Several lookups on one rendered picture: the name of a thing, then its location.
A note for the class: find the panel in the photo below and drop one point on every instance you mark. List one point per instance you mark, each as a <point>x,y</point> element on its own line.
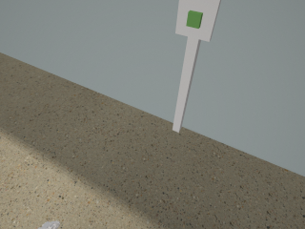
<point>210,9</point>

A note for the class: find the button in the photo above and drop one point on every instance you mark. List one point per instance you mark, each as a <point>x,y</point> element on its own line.
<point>194,19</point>

